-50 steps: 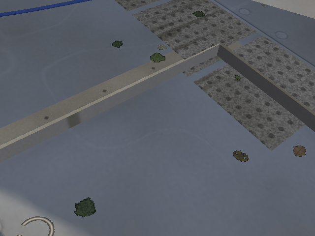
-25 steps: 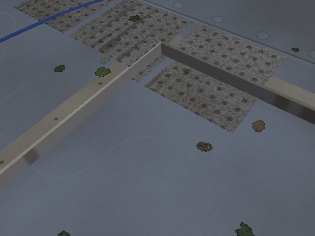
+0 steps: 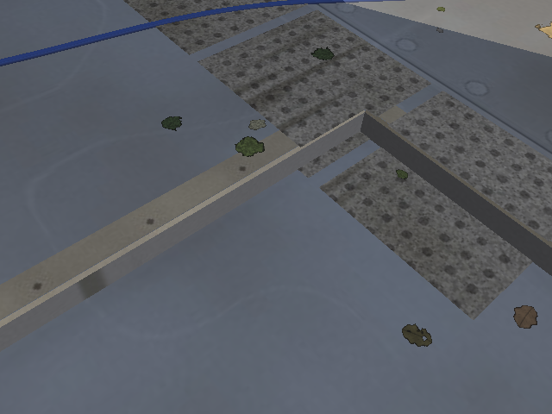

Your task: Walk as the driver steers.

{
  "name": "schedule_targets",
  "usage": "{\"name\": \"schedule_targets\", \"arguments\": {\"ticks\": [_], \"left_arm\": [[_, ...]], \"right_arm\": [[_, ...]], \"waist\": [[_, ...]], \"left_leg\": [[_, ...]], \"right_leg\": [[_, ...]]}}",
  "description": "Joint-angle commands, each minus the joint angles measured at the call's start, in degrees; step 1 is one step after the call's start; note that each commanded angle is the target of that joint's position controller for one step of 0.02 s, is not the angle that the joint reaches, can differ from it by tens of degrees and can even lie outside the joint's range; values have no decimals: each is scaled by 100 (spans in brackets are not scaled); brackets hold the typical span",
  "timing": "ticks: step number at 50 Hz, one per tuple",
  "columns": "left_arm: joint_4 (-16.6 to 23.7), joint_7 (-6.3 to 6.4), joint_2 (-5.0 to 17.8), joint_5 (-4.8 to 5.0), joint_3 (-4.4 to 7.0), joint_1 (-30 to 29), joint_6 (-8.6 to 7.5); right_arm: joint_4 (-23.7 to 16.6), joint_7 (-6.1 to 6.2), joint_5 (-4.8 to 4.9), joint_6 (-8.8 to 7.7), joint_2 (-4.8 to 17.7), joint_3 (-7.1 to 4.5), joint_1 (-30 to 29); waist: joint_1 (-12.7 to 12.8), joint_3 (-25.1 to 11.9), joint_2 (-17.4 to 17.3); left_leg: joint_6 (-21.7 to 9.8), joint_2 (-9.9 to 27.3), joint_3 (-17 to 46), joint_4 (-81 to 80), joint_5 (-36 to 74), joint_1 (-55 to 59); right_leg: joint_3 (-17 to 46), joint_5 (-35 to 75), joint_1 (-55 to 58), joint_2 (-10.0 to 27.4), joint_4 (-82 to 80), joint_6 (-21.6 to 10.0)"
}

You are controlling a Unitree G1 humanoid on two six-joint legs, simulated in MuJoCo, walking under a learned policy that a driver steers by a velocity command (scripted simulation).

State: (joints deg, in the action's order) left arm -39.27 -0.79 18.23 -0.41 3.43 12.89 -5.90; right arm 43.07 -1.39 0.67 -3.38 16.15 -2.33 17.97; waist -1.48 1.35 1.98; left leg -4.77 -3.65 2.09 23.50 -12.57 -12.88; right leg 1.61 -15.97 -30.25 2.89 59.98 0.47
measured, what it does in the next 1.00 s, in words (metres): walks ahead, turning left: right foot, then left foot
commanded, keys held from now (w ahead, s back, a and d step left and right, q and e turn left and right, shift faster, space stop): w+q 0.46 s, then w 0.30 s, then w+e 0.24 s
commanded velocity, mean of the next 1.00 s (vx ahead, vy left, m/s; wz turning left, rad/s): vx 0.49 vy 0.00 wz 0.32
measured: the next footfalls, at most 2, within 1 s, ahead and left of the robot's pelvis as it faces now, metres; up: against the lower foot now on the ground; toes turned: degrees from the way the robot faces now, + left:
right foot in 0.30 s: +0.38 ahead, -0.10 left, +0.00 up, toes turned +14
left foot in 0.80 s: +0.56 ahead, +0.24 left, +0.00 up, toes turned +23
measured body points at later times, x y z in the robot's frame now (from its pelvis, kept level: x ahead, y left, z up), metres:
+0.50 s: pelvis +0.30 -0.02 -0.01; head +0.33 +0.00 +0.44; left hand +0.34 +0.28 -0.11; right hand +0.49 -0.26 -0.11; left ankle +0.23 +0.11 -0.66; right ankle +0.34 -0.11 -0.74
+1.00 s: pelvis +0.54 +0.14 +0.00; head +0.56 +0.16 +0.45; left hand +0.55 +0.44 -0.13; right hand +0.73 -0.09 -0.10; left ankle +0.53 +0.23 -0.74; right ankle +0.59 -0.02 -0.66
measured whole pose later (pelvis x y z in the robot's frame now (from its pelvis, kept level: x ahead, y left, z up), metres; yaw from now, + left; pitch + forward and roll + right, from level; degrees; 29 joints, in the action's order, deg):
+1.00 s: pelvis +0.54 +0.14 +0.00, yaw +18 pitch +1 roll +0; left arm -46.1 -0.3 18.6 1.7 3.3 13.9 -3.0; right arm 42.8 -1.1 -0.8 -5.0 15.5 -2.6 13.8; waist -0.6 2.6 2.9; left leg -3.2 -1.1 -6.0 21.5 -10.0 -12.2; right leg 2.9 -16.2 -31.8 5.5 64.1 0.5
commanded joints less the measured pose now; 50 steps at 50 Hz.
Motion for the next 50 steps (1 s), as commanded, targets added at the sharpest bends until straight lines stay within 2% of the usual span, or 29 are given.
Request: {"name": "schedule_targets", "arguments": {"ticks": [1,6,10,13,14,15,16,17,18,19,20,21,22,23,26,31,35,37,38,39,40,41,42,43,44,45,46,47,50], "left_arm": [[534,14,461,-50,140,-341,-45],[794,-32,135,7,-3,-1445,-62],[911,-127,299,80,43,-1878,-141],[815,-116,511,86,139,-1483,-186],[686,-74,661,72,226,-936,-204],[566,-28,831,19,305,-119,-211],[500,41,1190,-33,370,836,-158],[314,-43,1307,-61,386,838,-116],[473,-35,624,23,254,607,-96],[480,5,368,43,184,326,-61],[428,-2,372,-3,163,110,-41],[351,-6,301,-24,147,-18,-33],[301,7,287,-69,136,-72,-58],[247,7,251,-44,140,-101,-88],[-6,-21,406,38,193,0,-153],[-236,-22,688,119,243,51,-90],[-544,-13,944,226,292,581,14],[-651,11,1029,267,306,641,103],[-680,31,1079,265,306,599,141],[-704,50,1033,273,265,559,176],[-688,72,833,210,161,593,168],[-425,37,229,93,-60,940,105],[-523,23,210,131,-92,1032,26],[-449,-2,759,320,75,639,-8],[-329,-4,730,360,70,313,-14],[-315,28,644,270,67,168,16],[-354,54,614,210,102,242,100],[-434,56,514,203,93,449,194],[-438,80,272,200,69,452,350]], "right_arm": [[-402,125,1,-70,989,-248,-82],[-192,266,70,-17,1077,-301,340],[-35,319,133,57,1058,-321,668],[-47,351,96,138,1083,-373,552],[-101,332,75,155,1046,-364,449],[-220,289,33,164,908,-300,301],[-386,269,-133,147,516,-161,399],[-462,233,103,89,166,-48,1423],[-271,250,195,100,854,-167,1140],[-390,235,180,122,1130,-252,401],[-474,246,114,132,1035,-250,74],[-556,223,46,125,960,-272,-126],[-582,187,88,150,839,-271,-58],[-587,173,125,187,710,-253,-3],[-725,166,58,223,379,-146,-282],[-848,12,9,31,269,-14,-1074],[-1095,-91,39,-53,365,1,-1799],[-1152,-110,16,-58,509,-49,-1824],[-1099,-102,-8,-59,627,-112,-1566],[-902,-68,-32,-57,809,-225,-905],[-656,4,-49,-39,1126,-380,-10],[-573,94,-222,-7,1740,-509,747],[-577,102,-139,-1,1553,-449,811],[-564,88,-111,-30,1193,-328,506],[-542,82,-79,-58,1012,-271,175],[-497,56,-78,-98,804,-216,-173],[-502,36,-104,-157,605,-166,-422],[-481,24,-133,-210,558,-167,-579],[-315,52,-182,-352,614,-222,-700]], "waist": [[86,-70,-592],[-263,140,-673],[-335,172,-722],[-60,32,-922],[226,-331,-929],[666,-1060,-847],[916,-2051,-15],[277,-2624,2083],[474,-1935,1030],[613,-1099,379],[491,-620,-83],[385,-300,-69],[249,-220,172],[196,-183,298],[154,47,179],[357,177,33],[558,260,72],[431,180,164],[220,-31,245],[-188,-429,225],[-613,-976,174],[-644,-1954,-954],[-602,-2595,-1423],[-645,-1773,-998],[-461,-1056,-903],[-262,-625,-682],[-61,-423,-819],[92,-369,-899],[251,-128,-687]], "left_leg": [[-1048,1313,1595,-1281,1182,694],[-703,928,1163,-1161,1422,182],[-614,1186,1698,-814,1271,711],[-458,1345,1962,-245,2192,1138],[-337,1156,1860,320,2981,1099],[-164,854,1698,1414,2950,637],[13,347,1258,3115,1130,-339],[297,-252,964,4807,-2277,-2347],[359,266,1085,5319,-1846,-2824],[397,469,825,5260,-1273,-2891],[444,672,669,5092,-900,-2702],[458,817,648,4824,-697,-2618],[458,953,627,4688,-571,-2370],[468,1008,551,4559,-537,-2293],[530,1056,473,3889,-440,-2480],[495,971,114,1964,1018,-2210],[345,808,-132,1096,1099,-2039],[178,666,-225,835,682,-1848],[71,505,-361,703,569,-1360],[-80,334,-486,442,734,-272],[-244,507,-274,551,908,1187],[-982,2141,2028,548,442,3464],[-1386,2809,3827,-266,47,3688],[-1129,2625,3100,-431,-246,3034],[-928,2386,2221,-559,-84,2264],[-796,2137,1684,-780,170,1555],[-706,1949,1252,-1002,503,1048],[-687,1872,952,-1215,682,680],[-726,1838,220,-1597,1329,309]], "right_leg": [[88,665,-1018,106,-563,202],[-40,2097,-317,-286,-2550,365],[200,2218,-108,-389,-3256,200],[209,1508,374,-393,-3373,-56],[44,1465,1189,-465,-3512,-216],[280,1543,2624,-92,-3397,-499],[1432,1233,4336,982,-3141,-808],[4308,-32,5739,2208,-3855,-1686],[4161,-921,5164,2037,-4150,-1452],[3007,-591,4311,1775,-4229,-1225],[2346,240,3519,1529,-4368,-1135],[1857,780,3014,1323,-4511,-1121],[1471,1030,2670,1196,-4668,-1082],[1212,1121,2514,1124,-4822,-1111],[776,1589,2256,1179,-5155,-1319],[-133,2091,2335,888,-5293,-1206],[-170,2217,2901,1115,-5151,-1084],[-192,2910,3286,1260,-4813,-973],[-292,3726,3354,1222,-4407,-881],[-447,4385,3105,1034,-3582,-737],[-576,3958,2338,759,-2437,-525],[-752,1539,194,60,-167,-125],[169,-1758,-600,-451,1010,-54],[555,-1579,-1123,-155,1395,-122],[363,-1117,-1244,143,1218,-175],[275,-689,-1102,336,891,-149],[321,-345,-784,482,674,-116],[346,-88,-441,523,664,-58],[418,457,-479,514,490,93]]}}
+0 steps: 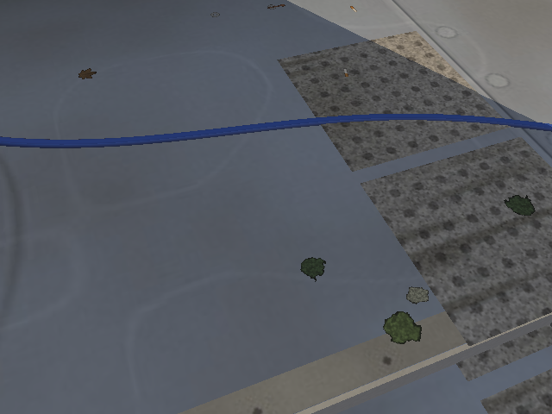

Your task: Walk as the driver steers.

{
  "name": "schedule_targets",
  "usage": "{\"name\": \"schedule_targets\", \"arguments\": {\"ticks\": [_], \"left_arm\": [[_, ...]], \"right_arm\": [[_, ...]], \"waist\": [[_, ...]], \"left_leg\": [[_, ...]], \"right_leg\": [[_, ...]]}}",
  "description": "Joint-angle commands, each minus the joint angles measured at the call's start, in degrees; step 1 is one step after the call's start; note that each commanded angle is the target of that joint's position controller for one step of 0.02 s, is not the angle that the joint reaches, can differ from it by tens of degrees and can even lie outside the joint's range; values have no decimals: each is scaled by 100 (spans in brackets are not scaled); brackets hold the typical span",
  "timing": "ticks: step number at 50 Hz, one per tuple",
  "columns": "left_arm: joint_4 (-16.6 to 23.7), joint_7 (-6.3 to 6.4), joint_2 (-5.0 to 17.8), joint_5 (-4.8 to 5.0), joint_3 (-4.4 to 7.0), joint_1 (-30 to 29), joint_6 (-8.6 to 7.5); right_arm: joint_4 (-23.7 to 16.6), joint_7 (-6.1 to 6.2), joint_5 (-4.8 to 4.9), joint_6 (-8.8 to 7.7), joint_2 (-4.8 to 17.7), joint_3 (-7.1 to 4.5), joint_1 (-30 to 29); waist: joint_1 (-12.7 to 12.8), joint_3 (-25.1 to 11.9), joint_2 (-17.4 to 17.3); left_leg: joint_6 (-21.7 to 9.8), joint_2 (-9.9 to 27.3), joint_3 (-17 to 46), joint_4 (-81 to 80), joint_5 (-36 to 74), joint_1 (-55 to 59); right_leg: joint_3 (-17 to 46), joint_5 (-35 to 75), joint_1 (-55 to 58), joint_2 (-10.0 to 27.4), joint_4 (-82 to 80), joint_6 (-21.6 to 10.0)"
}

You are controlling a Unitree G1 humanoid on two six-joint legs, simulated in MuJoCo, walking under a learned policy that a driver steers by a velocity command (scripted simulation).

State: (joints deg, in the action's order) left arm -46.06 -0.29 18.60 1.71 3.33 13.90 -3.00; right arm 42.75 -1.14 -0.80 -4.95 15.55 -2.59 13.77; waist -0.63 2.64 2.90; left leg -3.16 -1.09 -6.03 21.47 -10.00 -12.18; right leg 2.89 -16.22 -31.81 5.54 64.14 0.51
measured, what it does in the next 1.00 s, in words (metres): climbs, turning right: right foot, then left foot 0.10 m higher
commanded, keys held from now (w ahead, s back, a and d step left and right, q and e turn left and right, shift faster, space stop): w+e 1.00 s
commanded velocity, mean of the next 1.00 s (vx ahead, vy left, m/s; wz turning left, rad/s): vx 0.50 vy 0.00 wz -0.53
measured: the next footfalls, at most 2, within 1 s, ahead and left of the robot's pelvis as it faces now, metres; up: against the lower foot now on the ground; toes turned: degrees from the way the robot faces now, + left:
right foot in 0.34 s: +0.31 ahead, -0.15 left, +0.00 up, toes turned -13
left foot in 0.78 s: +0.67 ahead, -0.05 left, +0.10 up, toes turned -24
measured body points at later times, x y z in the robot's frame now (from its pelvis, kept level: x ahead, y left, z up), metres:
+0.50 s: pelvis +0.27 -0.07 -0.01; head +0.29 -0.09 +0.44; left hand +0.42 +0.18 -0.12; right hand +0.35 -0.36 -0.11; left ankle +0.26 +0.09 -0.58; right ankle +0.27 -0.14 -0.74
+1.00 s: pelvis +0.55 -0.12 +0.08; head +0.56 -0.11 +0.53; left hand +0.85 +0.00 +0.00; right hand +0.45 -0.38 -0.03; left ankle +0.63 -0.03 -0.64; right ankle +0.49 -0.22 -0.53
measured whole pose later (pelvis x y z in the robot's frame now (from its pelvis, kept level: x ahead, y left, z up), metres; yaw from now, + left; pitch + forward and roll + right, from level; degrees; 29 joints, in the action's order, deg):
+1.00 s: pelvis +0.55 -0.12 +0.08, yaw -36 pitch +0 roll +1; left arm -36.6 -0.3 16.7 1.3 3.8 9.5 0.4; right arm 42.2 1.5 -0.3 -5.2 14.5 -3.0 19.6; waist -1.5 -0.2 2.3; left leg -0.8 3.7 -10.7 35.8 -17.7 -18.2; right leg 1.9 -13.7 -40.2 0.4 80.7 -3.3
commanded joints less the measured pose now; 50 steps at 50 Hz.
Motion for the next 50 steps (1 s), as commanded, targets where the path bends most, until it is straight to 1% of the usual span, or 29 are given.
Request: {"name": "schedule_targets", "arguments": {"ticks": [1,6,11,14,15,16,17,18,19,20,21,22,23,25,27,29,31,33,35,38,39,40,41,42,43,44,46,48,50], "left_arm": [[285,45,223,-32,81,219,82],[589,-97,25,-72,-5,-638,31],[967,-267,10,-71,-52,-1244,107],[1002,-322,269,-113,82,-761,171],[865,-316,412,-103,190,-89,190],[656,-255,669,-80,354,764,184],[503,-126,1157,-26,489,1211,227],[749,-106,1737,-165,521,1001,144],[757,-132,1211,-175,443,1159,94],[643,-122,942,-160,375,1090,56],[682,-119,696,-96,289,709,38],[786,-100,456,-124,195,379,48],[817,-60,319,-209,118,331,66],[678,-27,253,-192,65,581,126],[507,6,237,-125,11,818,177],[378,87,143,-119,-71,947,266],[415,210,193,-103,-74,912,294],[405,265,409,-36,34,901,207],[270,283,503,120,98,1049,220],[210,228,592,-11,109,981,243],[391,211,581,-50,129,572,172],[781,194,28,-12,75,719,71],[819,-16,-233,-168,-4,1097,-17],[753,-132,120,-124,117,860,-5],[942,-133,117,-45,90,236,71],[1076,-89,-103,-40,25,42,156],[1022,-81,-139,9,43,347,339],[1054,-10,-184,6,25,291,390],[1229,31,-83,-99,26,-169,361]], "right_arm": [[-234,56,-63,-209,687,-205,-262],[-54,178,-31,-156,880,-252,-67],[138,216,118,84,1081,-337,283],[79,279,178,238,1300,-393,118],[47,292,196,296,1323,-400,18],[17,294,255,290,1224,-358,-82],[-90,263,63,194,755,-211,116],[-364,171,14,-15,180,13,656],[-339,67,181,-208,747,-82,95],[-454,35,336,-284,760,-87,-238],[-478,74,234,-318,664,-54,-380],[-500,105,97,-285,649,-67,-485],[-556,79,68,-217,608,-76,-421],[-633,45,83,-84,231,12,-214],[-899,24,107,12,-172,182,-356],[-1419,23,-23,-19,-532,435,-1051],[-1865,87,-177,-120,-405,489,-1644],[-2028,155,-219,-191,-233,453,-1878],[-2151,201,-62,-174,-270,459,-1876],[-1846,224,160,-119,509,57,-342],[-1668,195,129,-140,785,-49,584],[-1459,180,-192,-131,1386,-205,1316],[-1467,238,-256,-104,1280,-174,1158],[-1541,338,-8,-88,743,-95,603],[-1296,371,140,-39,354,-6,439],[-1003,346,111,-36,120,55,357],[-733,276,-13,-103,-94,45,-11],[-537,233,69,-158,56,-26,-60],[-371,256,64,-181,293,-129,108]], "waist": [[150,-167,-708],[-129,78,-553],[-311,201,-564],[83,-261,-793],[467,-600,-789],[938,-1002,-610],[887,-1149,474],[266,-1948,1442],[855,-2335,349],[779,-1480,88],[500,-902,-454],[331,-604,-357],[187,-423,-67],[66,-380,196],[-10,-136,44],[19,79,-227],[66,55,-160],[124,-325,107],[34,-473,602],[-833,-1222,1094],[-1251,-1752,848],[-1018,-2785,-1578],[-571,-3153,-3059],[-457,-1993,-1989],[-396,-831,-1317],[-140,-139,-880],[326,147,-808],[352,177,-880],[226,193,-694]], "left_leg": [[-869,1565,818,-1428,1232,265],[-669,1427,-49,-1497,1535,586],[-544,1780,-302,-1002,2354,1585],[-371,1785,-542,214,5116,1780],[-300,1702,-616,1178,5743,1638],[-85,1432,-693,2400,5131,1045],[258,897,-631,4237,1184,-598],[646,-305,289,6380,-2565,-2826],[573,-19,1282,6808,-2152,-3552],[445,224,1133,6684,-1726,-3955],[393,495,1078,6233,-1275,-3853],[428,601,1013,6076,-1072,-3608],[474,581,930,6608,-1122,-3451],[537,485,677,8456,-1549,-4319],[502,577,669,9515,-1719,-5454],[539,632,494,8897,-1403,-5776],[684,694,215,7137,-672,-5010],[669,649,29,5537,77,-3404],[530,496,-22,4329,-285,-2811],[61,-216,-168,3168,-1174,-1444],[-297,215,695,2738,-969,-185],[-959,1607,3411,1308,-1698,1616],[-1525,2601,6577,-479,-2231,2129],[-1458,2750,6376,-523,-3254,1406],[-1198,2570,5152,-415,-3877,430],[-904,2348,4041,-279,-3700,-518],[-321,1781,2199,-416,-2294,-1549],[-325,1694,1306,-815,-1406,-1205],[-455,1564,636,-959,-742,-756]], "right_leg": [[335,710,-480,227,-118,127],[5,1988,-485,79,-1823,94],[-369,1353,-735,-24,-2439,-175],[-866,384,241,-553,-2432,-489],[-1006,280,1019,-802,-2591,-640],[-866,1000,2325,-966,-3323,-865],[543,2111,3767,-191,-3540,-1136],[3999,2171,5376,1353,-4002,-2594],[4262,1096,5548,1423,-4573,-2623],[3481,552,4965,1221,-4638,-2345],[2929,407,4064,948,-4702,-2032],[2568,726,3362,726,-4827,-1919],[2421,1098,2840,618,-4986,-1958],[2243,1516,2570,548,-4812,-2043],[2050,1031,2157,499,-4611,-1828],[1881,237,1502,194,-4763,-1579],[1786,447,920,-107,-5212,-1531],[1493,1250,672,-77,-5742,-1484],[1442,2025,1485,140,-5748,-1344],[1367,6799,3041,254,-3920,-879],[1305,7014,2594,47,-2578,-750],[984,4080,946,-847,-346,-507],[1322,-664,-400,-1555,1293,-260],[1232,-731,-1250,-1254,2526,-167],[605,-575,-1662,-893,2882,-252],[239,-420,-1696,-574,2957,-404],[296,-178,-815,-298,2362,-500],[188,200,-878,-256,1964,-438],[115,744,-1043,-212,919,-279]]}}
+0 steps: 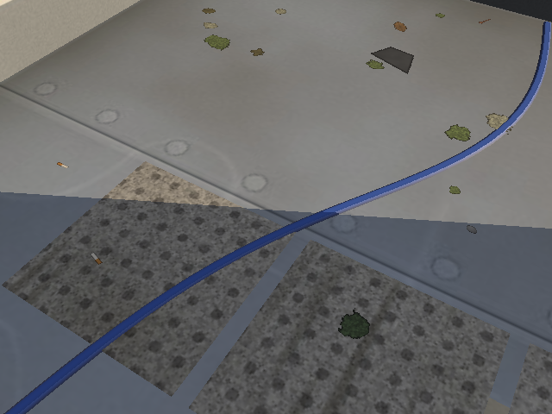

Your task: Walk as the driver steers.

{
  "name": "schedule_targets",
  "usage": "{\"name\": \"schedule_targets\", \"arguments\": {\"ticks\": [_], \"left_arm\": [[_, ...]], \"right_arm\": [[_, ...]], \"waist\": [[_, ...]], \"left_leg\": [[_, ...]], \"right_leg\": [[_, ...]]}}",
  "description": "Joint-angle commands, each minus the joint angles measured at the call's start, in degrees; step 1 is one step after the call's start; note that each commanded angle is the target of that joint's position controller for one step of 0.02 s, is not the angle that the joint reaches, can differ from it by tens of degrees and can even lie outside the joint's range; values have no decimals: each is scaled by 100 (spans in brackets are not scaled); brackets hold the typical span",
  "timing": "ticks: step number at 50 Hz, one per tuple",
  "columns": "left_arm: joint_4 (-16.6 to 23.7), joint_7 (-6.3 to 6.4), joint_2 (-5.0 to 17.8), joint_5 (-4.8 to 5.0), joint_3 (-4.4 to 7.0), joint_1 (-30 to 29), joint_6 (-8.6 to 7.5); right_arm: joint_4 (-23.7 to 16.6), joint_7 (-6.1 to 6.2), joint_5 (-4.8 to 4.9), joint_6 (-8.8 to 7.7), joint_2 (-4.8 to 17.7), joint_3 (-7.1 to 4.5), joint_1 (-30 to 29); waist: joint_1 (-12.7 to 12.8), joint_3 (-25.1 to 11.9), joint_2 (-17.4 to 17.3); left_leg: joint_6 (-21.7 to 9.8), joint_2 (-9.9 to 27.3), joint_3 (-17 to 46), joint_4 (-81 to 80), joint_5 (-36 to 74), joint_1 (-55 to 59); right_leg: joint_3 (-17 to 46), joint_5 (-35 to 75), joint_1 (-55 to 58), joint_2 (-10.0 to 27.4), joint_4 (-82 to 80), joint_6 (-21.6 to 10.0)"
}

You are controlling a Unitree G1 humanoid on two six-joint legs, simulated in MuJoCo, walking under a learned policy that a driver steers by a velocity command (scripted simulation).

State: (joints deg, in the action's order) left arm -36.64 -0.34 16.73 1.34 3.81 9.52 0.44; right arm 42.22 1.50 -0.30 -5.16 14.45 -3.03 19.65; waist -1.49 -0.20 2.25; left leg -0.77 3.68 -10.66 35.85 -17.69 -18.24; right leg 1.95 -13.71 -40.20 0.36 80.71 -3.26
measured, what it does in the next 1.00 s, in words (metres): walks ahead: right foot, then left foot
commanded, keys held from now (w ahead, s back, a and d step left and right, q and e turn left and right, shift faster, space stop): w+e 0.08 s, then w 0.26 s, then w+q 0.66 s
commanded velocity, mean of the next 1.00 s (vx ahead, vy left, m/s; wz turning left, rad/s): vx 0.50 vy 0.00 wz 0.08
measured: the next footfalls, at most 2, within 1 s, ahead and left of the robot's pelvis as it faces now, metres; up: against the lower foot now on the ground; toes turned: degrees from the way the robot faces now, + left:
right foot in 0.30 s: +0.31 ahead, -0.15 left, +0.00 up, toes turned -10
left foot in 0.84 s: +0.66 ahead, +0.05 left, +0.00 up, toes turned +6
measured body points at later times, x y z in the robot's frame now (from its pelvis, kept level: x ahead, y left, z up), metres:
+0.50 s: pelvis +0.28 -0.06 +0.02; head +0.30 -0.08 +0.47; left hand +0.39 +0.19 -0.08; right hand +0.38 -0.35 -0.09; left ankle +0.30 +0.10 -0.62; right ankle +0.27 -0.14 -0.72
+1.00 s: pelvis +0.58 -0.02 +0.01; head +0.62 -0.01 +0.46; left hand +0.69 +0.27 -0.09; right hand +0.73 -0.28 -0.10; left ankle +0.62 +0.05 -0.72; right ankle +0.54 -0.18 -0.63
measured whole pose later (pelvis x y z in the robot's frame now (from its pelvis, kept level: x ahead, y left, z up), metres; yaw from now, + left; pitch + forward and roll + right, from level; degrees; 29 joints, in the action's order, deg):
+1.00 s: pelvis +0.58 -0.02 +0.01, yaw +10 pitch +2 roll +0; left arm -39.9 0.2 16.3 -0.2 2.0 10.6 -6.4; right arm 40.7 -1.4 0.8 -3.1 16.9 -4.1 14.9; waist -1.3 3.0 0.7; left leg -6.8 -7.4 0.6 25.9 -8.4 -19.0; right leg 4.1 -20.4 -27.9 3.0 69.4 1.1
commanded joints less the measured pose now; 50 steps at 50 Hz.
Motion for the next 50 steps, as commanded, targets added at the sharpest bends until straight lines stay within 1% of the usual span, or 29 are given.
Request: {"name": "schedule_targets", "arguments": {"ticks": [1,3,6,11,13,14,15,16,17,18,19,20,21,22,27,30,34,37,39,40,41,42,43,44,45,46,47,48,50], "left_arm": [[337,41,155,-77,3,65,5],[366,-43,36,-32,-42,-112,-4],[501,-202,-29,-18,-69,-725,-107],[585,-324,36,-25,-51,-1052,-205],[496,-321,245,-79,78,-479,-230],[206,-290,500,-73,243,484,-242],[-19,-228,888,-50,419,1436,-218],[-57,-147,1637,-78,536,1685,-245],[96,-152,1176,-77,369,1607,-358],[42,-171,809,-138,244,1360,-448],[0,-171,639,-133,189,1150,-496],[-29,-180,417,-125,123,878,-520],[-10,-184,220,-177,53,681,-563],[-15,-190,186,-203,43,597,-609],[-284,-80,397,-265,94,597,-729],[-373,3,465,-232,77,568,-730],[-642,59,679,-170,131,944,-655],[-743,96,828,-114,174,973,-486],[-717,176,1015,-113,232,866,-355],[-692,214,1070,-115,247,817,-294],[-659,249,1097,-78,248,694,-255],[-560,278,900,-166,163,838,-304],[-300,149,2,-315,-109,1541,-465],[-215,37,482,-131,-66,887,-699],[-12,-17,684,76,-16,317,-826],[57,16,641,25,-46,126,-900],[66,60,675,-104,-14,36,-909],[94,70,714,-152,24,163,-853],[102,88,634,-214,24,337,-718]], "right_arm": [[-274,36,-31,-151,463,-123,-424],[-242,100,-68,-120,679,-186,-428],[-157,118,45,-88,1066,-301,-191],[106,-38,178,72,1252,-364,102],[209,-64,257,147,1414,-385,-29],[246,-62,263,182,1339,-338,-47],[190,-32,181,154,1119,-233,-37],[-184,-59,39,51,400,12,208],[-175,-99,219,-122,666,-2,-35],[-318,-147,437,-189,959,-102,-552],[-343,-139,406,-212,863,-58,-721],[-302,-125,264,-204,822,-61,-785],[-225,-143,213,-135,850,-102,-641],[-141,-176,235,-43,833,-118,-473],[-158,-190,228,203,537,-81,-785],[-269,-281,145,169,435,-33,-1272],[-534,-452,147,120,252,60,-2000],[-739,-576,155,113,352,29,-2141],[-726,-603,159,154,599,-88,-1734],[-609,-582,160,176,812,-193,-1196],[-397,-504,150,186,1085,-347,-339],[-257,-373,139,244,1488,-491,420],[-325,-347,163,198,1915,-547,243],[-432,-348,161,170,1494,-442,436],[-431,-322,135,142,1250,-385,222],[-483,-306,157,120,1143,-350,-127],[-543,-292,155,116,977,-299,-445],[-629,-266,83,100,846,-244,-591],[-647,-230,104,82,816,-234,-678]], "waist": [[263,434,-576],[163,284,-724],[-113,254,-573],[-279,646,-563],[163,277,-702],[651,-264,-645],[1079,-825,-505],[701,-1281,1111],[807,-2049,620],[864,-1331,348],[715,-909,168],[536,-585,2],[334,-448,101],[209,-384,155],[128,220,52],[291,351,86],[627,562,-39],[551,497,42],[258,92,345],[-38,-225,437],[-516,-642,324],[-793,-1187,-284],[-1,-1734,-1782],[-518,-2392,-1064],[-573,-1566,-770],[-332,-987,-216],[-105,-592,-48],[106,-516,-198],[267,-343,-323]], "left_leg": [[-758,1033,857,-2445,128,50],[-807,985,413,-2570,458,387],[-868,1360,369,-2757,655,1113],[-936,1563,201,-2697,1567,2024],[-805,1399,-80,-1615,3829,2155],[-688,1147,-291,-497,4599,1826],[-462,921,-326,920,3602,647],[-4,9,-161,3233,-409,-1894],[-3,-304,1306,4269,-1458,-2459],[-120,-40,1538,4423,-1080,-2933],[-210,213,1528,4135,-604,-2819],[-197,374,1521,3774,-233,-2665],[-208,490,1613,3549,96,-2330],[-193,497,1655,3455,307,-2084],[59,317,1803,2594,1263,-2516],[77,215,1430,1325,2283,-2226],[-74,134,1057,237,2437,-2380],[-291,-53,765,-151,1846,-2360],[-517,-422,444,-106,1229,-1742],[-643,-631,362,-111,1032,-1103],[-834,-846,386,-448,1296,162],[-1119,-214,1528,-437,1431,1955],[-2337,1248,4835,-854,606,3985],[-2398,1394,5778,-1619,-83,4279],[-2081,1260,4982,-1825,69,3697],[-1906,1034,4374,-1892,543,2796],[-1810,829,3873,-1974,1213,2005],[-1806,691,3600,-2101,1680,1491],[-1825,524,3275,-2272,2103,983]], "right_leg": [[150,736,-198,304,-1167,203],[-126,775,126,297,-2233,345],[-247,973,336,350,-3327,281],[-543,380,527,239,-4503,-69],[-836,239,1474,-128,-4974,-311],[-1010,619,2808,-461,-5326,-474],[-362,713,4475,-137,-5110,-611],[2717,-255,6208,1554,-5503,-1523],[4439,-610,6321,2231,-6405,-1948],[3418,-21,5878,2112,-6429,-1667],[2500,573,5195,1885,-6369,-1452],[1898,927,4598,1627,-6457,-1284],[1461,1204,4141,1439,-6620,-1151],[1218,1296,3848,1383,-6799,-1096],[12,2055,3329,1227,-7278,-903],[-596,1980,3252,1019,-7427,-670],[-894,2245,4032,1274,-7342,-560],[-1076,3519,4751,1470,-6808,-442],[-1212,5494,5049,1482,-5969,-281],[-1255,6051,5036,1428,-5234,-190],[-1372,5888,4544,1224,-4045,-24],[-1307,3989,3128,960,-2364,194],[-665,-1785,387,-367,-238,596],[512,-1902,-160,-346,312,485],[538,-1358,-519,-48,159,363],[471,-875,-426,193,-317,312],[408,-651,-147,349,-773,352],[460,-512,250,460,-951,387],[368,-482,407,547,-1424,533]]}}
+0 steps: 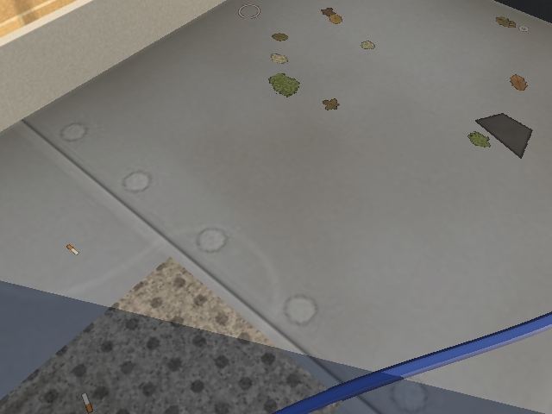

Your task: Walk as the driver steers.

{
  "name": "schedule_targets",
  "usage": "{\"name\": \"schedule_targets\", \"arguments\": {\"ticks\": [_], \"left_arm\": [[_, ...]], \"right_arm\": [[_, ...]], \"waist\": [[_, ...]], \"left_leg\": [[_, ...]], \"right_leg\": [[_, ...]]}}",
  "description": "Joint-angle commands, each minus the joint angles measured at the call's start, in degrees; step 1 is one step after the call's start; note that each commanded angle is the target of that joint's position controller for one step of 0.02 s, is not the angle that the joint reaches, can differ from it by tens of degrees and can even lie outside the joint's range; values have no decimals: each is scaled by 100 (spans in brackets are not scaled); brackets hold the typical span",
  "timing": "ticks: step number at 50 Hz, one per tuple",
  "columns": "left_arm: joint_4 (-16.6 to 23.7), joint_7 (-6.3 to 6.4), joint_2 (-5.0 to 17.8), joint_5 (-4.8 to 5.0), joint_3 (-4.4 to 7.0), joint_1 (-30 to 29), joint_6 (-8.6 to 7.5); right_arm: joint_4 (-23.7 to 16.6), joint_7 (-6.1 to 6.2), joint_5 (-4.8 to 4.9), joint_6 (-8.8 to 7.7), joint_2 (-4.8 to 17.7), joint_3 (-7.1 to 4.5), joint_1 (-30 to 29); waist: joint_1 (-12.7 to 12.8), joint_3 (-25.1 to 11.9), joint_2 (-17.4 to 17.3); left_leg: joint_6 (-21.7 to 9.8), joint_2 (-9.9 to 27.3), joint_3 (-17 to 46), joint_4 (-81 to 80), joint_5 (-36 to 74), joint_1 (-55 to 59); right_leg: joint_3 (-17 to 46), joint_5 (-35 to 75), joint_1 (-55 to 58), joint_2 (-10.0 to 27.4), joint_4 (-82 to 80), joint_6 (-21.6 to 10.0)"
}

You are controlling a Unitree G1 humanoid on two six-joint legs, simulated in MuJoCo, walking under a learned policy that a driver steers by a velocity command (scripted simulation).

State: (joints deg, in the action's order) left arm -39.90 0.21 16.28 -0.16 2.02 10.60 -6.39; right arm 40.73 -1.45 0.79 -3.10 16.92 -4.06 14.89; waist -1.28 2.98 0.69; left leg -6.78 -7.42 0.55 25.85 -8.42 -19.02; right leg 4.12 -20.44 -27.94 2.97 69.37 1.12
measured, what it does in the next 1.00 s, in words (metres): walks ahead, turning left: right foot, then left foot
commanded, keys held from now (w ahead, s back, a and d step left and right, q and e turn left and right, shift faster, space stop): w+q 0.42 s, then w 0.38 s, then w+e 0.20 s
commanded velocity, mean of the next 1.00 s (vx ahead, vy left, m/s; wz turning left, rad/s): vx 0.50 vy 0.00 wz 0.33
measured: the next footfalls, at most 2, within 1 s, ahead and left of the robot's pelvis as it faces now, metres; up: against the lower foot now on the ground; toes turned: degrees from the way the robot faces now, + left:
right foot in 0.32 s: +0.37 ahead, -0.13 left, +0.00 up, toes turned +16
left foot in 0.82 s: +0.55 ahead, +0.21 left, +0.00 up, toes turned +23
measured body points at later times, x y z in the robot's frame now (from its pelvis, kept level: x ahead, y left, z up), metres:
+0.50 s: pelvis +0.29 -0.04 +0.01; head +0.31 -0.05 +0.46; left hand +0.32 +0.25 -0.09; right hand +0.49 -0.27 -0.10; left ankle +0.22 +0.08 -0.64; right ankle +0.33 -0.14 -0.73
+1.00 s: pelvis +0.52 +0.10 +0.01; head +0.54 +0.12 +0.46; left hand +0.51 +0.39 -0.12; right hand +0.72 -0.11 -0.09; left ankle +0.51 +0.19 -0.73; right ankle +0.56 -0.06 -0.65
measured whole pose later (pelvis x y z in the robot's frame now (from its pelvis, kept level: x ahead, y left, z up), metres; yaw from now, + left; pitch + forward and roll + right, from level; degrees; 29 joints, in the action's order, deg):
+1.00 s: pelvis +0.52 +0.10 +0.01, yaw +18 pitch +1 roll +1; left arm -47.4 -0.1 17.6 1.7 3.3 15.7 -3.2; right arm 42.1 -1.3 -0.6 -4.6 14.4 -3.2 13.5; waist -0.1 1.3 2.6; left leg -3.2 -1.5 -5.4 22.7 -10.3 -13.8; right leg 2.6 -17.3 -31.2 5.2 65.4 0.1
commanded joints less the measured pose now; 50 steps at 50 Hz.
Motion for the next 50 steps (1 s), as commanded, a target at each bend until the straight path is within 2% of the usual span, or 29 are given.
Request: {"name": "schedule_targets", "arguments": {"ticks": [1,3,6,9,12,14,15,16,17,18,19,20,21,22,24,26,32,34,37,39,40,41,42,43,44,45,46,48,50], "left_arm": [[431,43,592,-79,186,208,20],[559,60,450,-105,122,-155,65],[681,24,262,-79,44,-820,42],[789,-60,373,29,81,-1284,-14],[792,-127,601,56,197,-1267,-86],[662,-113,720,57,301,-735,-139],[576,-72,879,-6,389,-172,-170],[525,-16,1194,-82,474,687,-171],[296,-48,1595,-128,563,1065,-91],[392,-61,1008,7,470,945,-59],[430,-27,670,23,375,727,-21],[432,-23,594,-29,325,488,18],[379,-20,496,-47,291,345,38],[322,-20,418,-79,254,318,26],[154,-54,363,-44,243,395,-22],[-5,-78,516,-9,289,476,-58],[-359,-58,843,107,344,725,50],[-513,-61,926,147,353,999,99],[-703,-50,1028,191,370,1167,196],[-753,-16,1137,223,392,1063,260],[-770,5,1087,223,361,1045,282],[-695,20,885,136,262,1033,264],[-483,-30,168,29,10,1576,171],[-614,-52,501,130,87,1432,66],[-442,-68,883,299,221,947,30],[-365,-55,828,300,211,628,35],[-364,-36,757,208,223,511,79],[-492,-18,563,176,237,822,263],[-502,-3,370,181,217,840,388]], "right_arm": [[-465,89,6,-131,614,-138,-157],[-419,159,8,-114,802,-188,-41],[-336,217,51,-37,876,-207,151],[-238,233,68,38,910,-223,462],[-216,258,83,103,841,-217,524],[-267,255,61,125,769,-211,360],[-323,231,33,105,557,-138,325],[-435,212,-66,80,200,-7,422],[-575,201,99,24,-17,87,1286],[-400,229,175,33,626,-22,1186],[-479,226,117,70,922,-112,487],[-560,229,39,94,858,-121,145],[-646,205,-5,86,777,-137,-55],[-668,162,27,89,635,-125,-48],[-625,131,61,108,348,-61,62],[-669,129,23,117,213,-8,-110],[-821,-16,-17,-38,35,137,-1163],[-920,-63,25,-69,48,144,-1514],[-1050,-116,48,-97,185,99,-1750],[-938,-113,-1,-112,386,-9,-1260],[-684,-76,-29,-101,604,-140,-475],[-460,2,-74,-79,923,-272,487],[-390,61,-164,-61,1554,-386,1001],[-368,70,-102,-46,1092,-283,1131],[-334,70,-84,-65,855,-180,772],[-327,69,-71,-85,648,-116,406],[-297,42,-87,-120,434,-56,72],[-251,12,-141,-240,256,-34,-290],[-122,19,-167,-345,317,-77,-348]], "waist": [[265,-559,-154],[177,-397,-154],[-125,-355,-396],[-347,-399,-551],[-267,-445,-687],[67,-551,-829],[359,-973,-735],[660,-1798,-16],[246,-2253,1941],[430,-1830,1242],[612,-1096,648],[531,-695,265],[440,-392,272],[327,-296,404],[232,-278,536],[201,-198,441],[489,-98,294],[615,-31,321],[557,32,434],[164,-293,503],[-239,-762,427],[-658,-1414,211],[-488,-2292,-1253],[-670,-2734,-1221],[-609,-1692,-941],[-420,-1154,-715],[-222,-730,-583],[134,-486,-767],[248,-317,-582]], "left_leg": [[-1190,1575,1960,-1285,1413,798],[-1082,1372,1635,-1309,1558,402],[-729,1011,1323,-1148,1103,127],[-595,1140,1693,-931,616,357],[-473,1370,2290,-406,316,1019],[-318,1322,2434,90,579,1047],[-136,1054,2208,851,748,817],[87,668,1662,2456,-297,96],[446,5,994,4160,-2703,-1981],[541,556,1082,4893,-2352,-2667],[590,731,953,5047,-1762,-2775],[618,901,798,4942,-1350,-2592],[637,1039,799,4699,-1088,-2505],[620,1155,769,4512,-929,-2250],[633,1172,653,4190,-881,-2051],[683,1185,628,3670,-746,-2173],[706,1216,114,1526,740,-1799],[662,1136,-6,1106,813,-1647],[444,1021,-60,656,409,-1520],[218,766,-269,316,247,-587],[49,601,-395,139,420,571],[-209,1186,235,360,567,2277],[-1113,2879,2902,122,-50,4432],[-1296,3154,4032,-582,-659,4347],[-1004,2948,3095,-711,-698,3567],[-803,2675,2319,-857,-527,2757],[-681,2435,1800,-1099,-277,2023],[-550,2197,1127,-1545,92,1145],[-577,2208,654,-1788,624,845]], "right_leg": [[56,242,-801,299,-583,178],[-95,778,-778,215,-1340,333],[-183,2066,-290,-77,-2845,387],[-123,2510,15,-314,-3622,362],[99,2038,103,-353,-4103,166],[3,1776,809,-361,-4389,-80],[138,1736,1810,-94,-4440,-320],[1182,1340,3311,955,-4360,-694],[4002,134,4839,2185,-4917,-1726],[4345,-1224,4559,2190,-5167,-1654],[3292,-1031,3878,1880,-5228,-1363],[2493,-215,3181,1600,-5305,-1189],[1942,423,2716,1361,-5420,-1135],[1495,816,2376,1139,-5562,-1068],[1036,1254,2129,993,-5778,-1155],[750,1740,2087,1046,-5944,-1300],[-107,2426,2234,877,-6044,-1198],[-133,2404,2415,971,-6010,-1168],[-95,2837,2900,1213,-5779,-1064],[-294,4244,3004,1160,-5089,-908],[-532,4878,2760,937,-4205,-767],[-646,3942,1685,696,-2841,-556],[-738,425,-678,-228,-477,-149],[197,-1261,-1292,-353,413,-155],[247,-929,-1760,-65,636,-209],[86,-424,-1688,209,389,-229],[46,-57,-1489,363,62,-192],[132,437,-813,529,-220,-124],[186,734,-806,518,-363,-45]]}}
